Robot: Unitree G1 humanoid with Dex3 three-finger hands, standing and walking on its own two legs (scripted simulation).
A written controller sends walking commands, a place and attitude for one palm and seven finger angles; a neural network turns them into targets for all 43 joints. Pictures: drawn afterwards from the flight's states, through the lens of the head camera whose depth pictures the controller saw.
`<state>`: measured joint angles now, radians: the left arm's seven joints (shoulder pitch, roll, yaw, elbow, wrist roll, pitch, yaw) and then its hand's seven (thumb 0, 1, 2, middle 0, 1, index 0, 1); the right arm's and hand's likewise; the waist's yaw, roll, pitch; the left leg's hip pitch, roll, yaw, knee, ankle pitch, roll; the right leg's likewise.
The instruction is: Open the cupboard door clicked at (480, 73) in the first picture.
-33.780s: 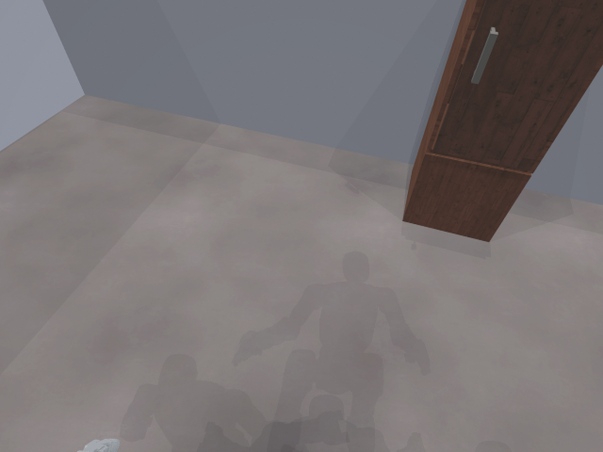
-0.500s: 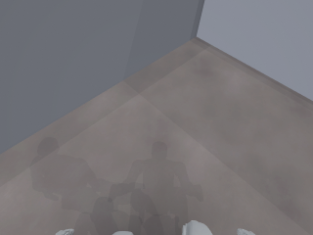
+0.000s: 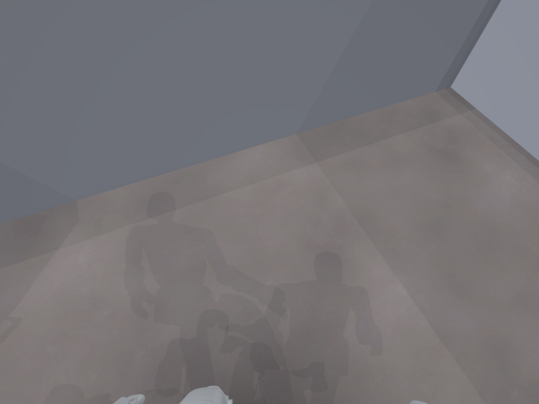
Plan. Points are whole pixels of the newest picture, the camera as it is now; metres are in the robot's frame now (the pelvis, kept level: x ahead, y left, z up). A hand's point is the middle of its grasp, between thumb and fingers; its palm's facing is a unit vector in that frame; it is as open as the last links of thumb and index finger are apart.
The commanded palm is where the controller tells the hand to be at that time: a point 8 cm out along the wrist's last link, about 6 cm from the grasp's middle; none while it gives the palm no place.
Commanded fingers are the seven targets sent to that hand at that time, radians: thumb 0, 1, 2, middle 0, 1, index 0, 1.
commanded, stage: turn to face it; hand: left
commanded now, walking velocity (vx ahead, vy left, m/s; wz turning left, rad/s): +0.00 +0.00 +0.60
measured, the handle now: out of the picture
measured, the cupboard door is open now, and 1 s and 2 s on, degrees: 50 50 50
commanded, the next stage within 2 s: none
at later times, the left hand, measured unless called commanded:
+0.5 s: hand out of the picture +0.07 +0.20 -0.15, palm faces +0.26 -0.92 -0.28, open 7.3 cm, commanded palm none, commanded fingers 0.00 0.90 0.90 -0.20 -0.30 -0.20 -0.30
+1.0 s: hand out of the picture -0.06 +0.22 -0.17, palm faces +0.60 -0.76 -0.24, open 7.3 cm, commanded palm none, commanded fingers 0.00 0.90 0.90 -0.20 -0.30 -0.20 -0.30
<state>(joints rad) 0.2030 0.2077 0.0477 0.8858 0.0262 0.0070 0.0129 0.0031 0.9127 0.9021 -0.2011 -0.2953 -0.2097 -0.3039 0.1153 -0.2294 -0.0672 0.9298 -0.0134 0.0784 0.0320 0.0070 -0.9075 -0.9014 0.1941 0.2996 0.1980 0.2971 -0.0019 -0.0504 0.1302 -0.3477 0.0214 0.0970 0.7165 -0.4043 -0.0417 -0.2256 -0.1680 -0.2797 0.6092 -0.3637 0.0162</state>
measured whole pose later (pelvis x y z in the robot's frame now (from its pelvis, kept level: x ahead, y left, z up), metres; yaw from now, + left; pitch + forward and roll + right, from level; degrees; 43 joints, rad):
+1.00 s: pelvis +0.01 +0.00 +0.00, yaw +35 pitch +1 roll -1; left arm 0.18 0.28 0.08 0.93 0.02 0.07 0.01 0.01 0.91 0.90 -0.19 -0.29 -0.20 -0.30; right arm 0.12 -0.22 -0.05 0.90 -0.02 0.03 0.00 0.00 -0.90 -0.90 0.20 0.30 0.20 0.30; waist 0.02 -0.05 0.11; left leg -0.30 -0.02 0.03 0.56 -0.28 0.05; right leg -0.50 -0.11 -0.03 1.15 -0.43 0.09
